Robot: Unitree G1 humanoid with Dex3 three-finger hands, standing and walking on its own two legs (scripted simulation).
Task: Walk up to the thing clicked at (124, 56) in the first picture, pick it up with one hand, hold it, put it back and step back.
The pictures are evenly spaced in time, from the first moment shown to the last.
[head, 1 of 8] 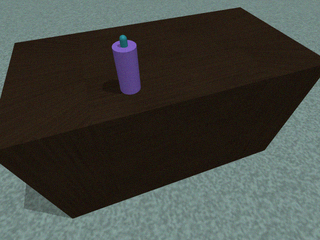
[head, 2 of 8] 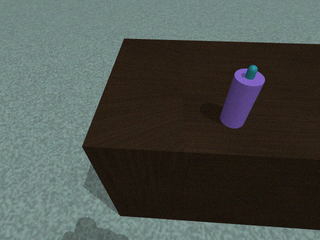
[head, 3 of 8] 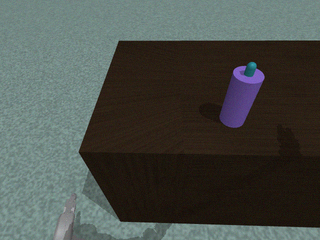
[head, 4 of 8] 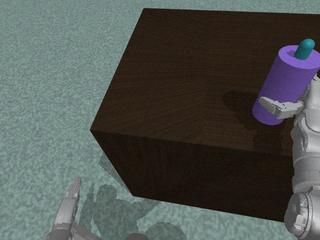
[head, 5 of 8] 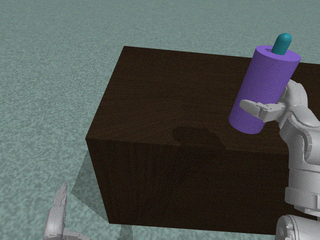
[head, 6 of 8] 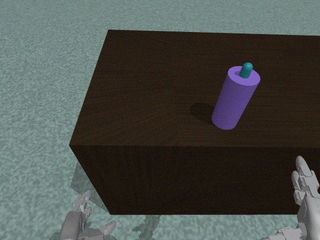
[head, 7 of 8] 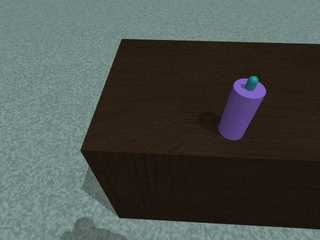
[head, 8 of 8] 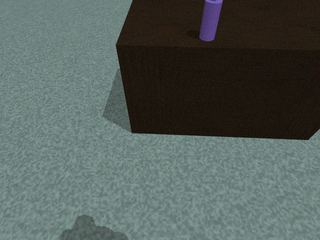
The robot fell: no
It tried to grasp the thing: yes
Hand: right
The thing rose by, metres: 0.20
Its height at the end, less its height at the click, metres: +0.00
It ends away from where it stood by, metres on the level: 0.04
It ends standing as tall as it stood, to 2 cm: yes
